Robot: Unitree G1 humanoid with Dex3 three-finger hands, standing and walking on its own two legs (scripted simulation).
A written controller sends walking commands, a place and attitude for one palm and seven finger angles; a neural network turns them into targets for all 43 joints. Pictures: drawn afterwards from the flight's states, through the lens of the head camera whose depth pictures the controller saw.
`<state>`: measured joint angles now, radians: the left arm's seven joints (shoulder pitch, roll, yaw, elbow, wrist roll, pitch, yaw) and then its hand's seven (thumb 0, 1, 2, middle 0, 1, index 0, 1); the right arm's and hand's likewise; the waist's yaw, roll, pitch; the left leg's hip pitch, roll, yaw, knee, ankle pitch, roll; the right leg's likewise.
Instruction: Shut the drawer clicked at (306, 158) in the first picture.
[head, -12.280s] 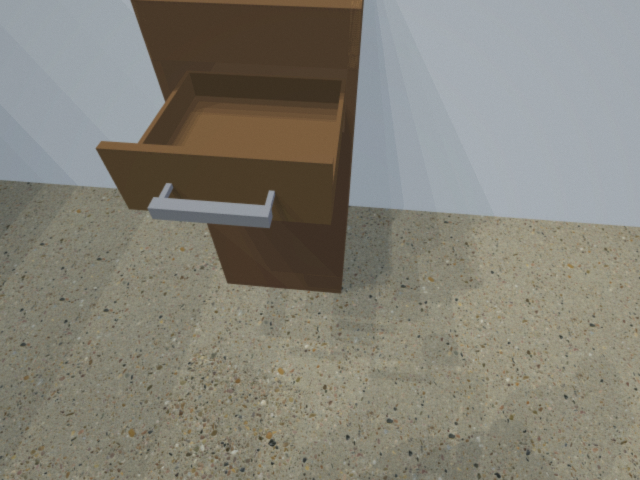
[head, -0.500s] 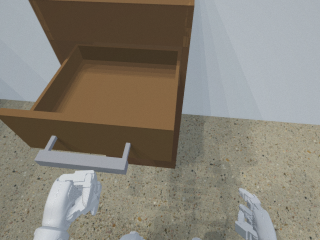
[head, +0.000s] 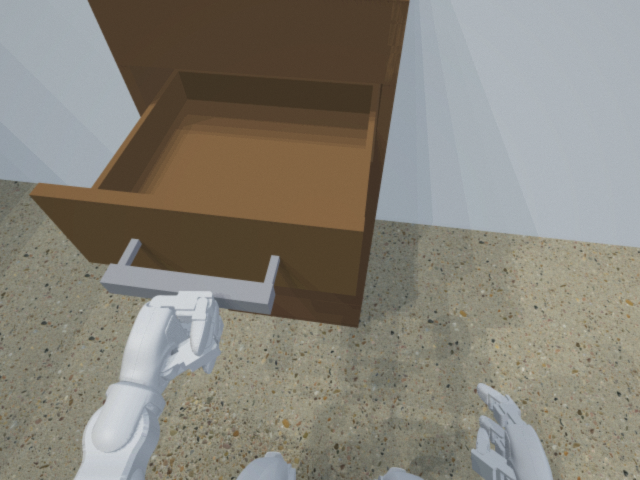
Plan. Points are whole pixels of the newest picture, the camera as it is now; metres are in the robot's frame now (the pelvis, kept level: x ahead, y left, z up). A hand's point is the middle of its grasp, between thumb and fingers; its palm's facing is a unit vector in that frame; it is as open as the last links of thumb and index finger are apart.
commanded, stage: push the drawer shut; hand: left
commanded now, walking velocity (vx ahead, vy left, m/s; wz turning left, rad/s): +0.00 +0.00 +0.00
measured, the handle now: (195, 271) +0.34 +0.17 +0.07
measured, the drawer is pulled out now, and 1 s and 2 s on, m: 0.28 0.15 0.04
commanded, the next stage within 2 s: none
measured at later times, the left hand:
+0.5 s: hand (225, 293) +0.32 +0.13 +0.07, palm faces -0.13 -0.99 -0.05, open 2.9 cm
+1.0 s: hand (242, 249) +0.38 +0.12 +0.07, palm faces -0.11 -0.99 -0.06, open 2.9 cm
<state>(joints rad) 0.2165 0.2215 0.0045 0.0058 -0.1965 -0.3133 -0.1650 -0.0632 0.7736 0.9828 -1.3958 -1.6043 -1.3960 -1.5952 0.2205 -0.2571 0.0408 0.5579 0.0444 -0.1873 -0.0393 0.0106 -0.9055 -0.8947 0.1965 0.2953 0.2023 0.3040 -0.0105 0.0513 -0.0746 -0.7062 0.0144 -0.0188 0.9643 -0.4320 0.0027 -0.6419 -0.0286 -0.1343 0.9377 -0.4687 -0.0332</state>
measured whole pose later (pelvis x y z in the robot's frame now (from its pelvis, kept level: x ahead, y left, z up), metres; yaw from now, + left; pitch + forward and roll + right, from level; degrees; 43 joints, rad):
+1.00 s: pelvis +0.00 +0.01 +0.01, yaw -2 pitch +11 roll -1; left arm -0.37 0.22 0.07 0.60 -0.16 -0.37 -0.10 -0.03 0.76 0.96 -1.40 -1.60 -1.40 -1.60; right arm 0.27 -0.26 0.03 0.64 0.04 -0.09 -0.01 0.01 -0.91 -0.89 0.20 0.30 0.20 0.30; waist -0.06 0.03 -0.06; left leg -0.70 0.01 0.02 0.90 -0.39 0.02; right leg -0.66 -0.03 -0.10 0.88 -0.42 -0.02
